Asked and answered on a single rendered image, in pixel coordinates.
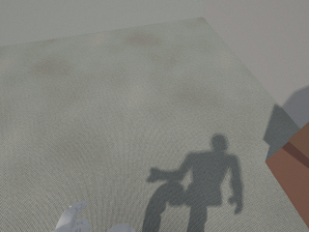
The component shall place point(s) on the cupboard door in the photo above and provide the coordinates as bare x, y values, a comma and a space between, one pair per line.
301, 140

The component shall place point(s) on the left robot hand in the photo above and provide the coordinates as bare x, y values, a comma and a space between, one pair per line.
68, 218

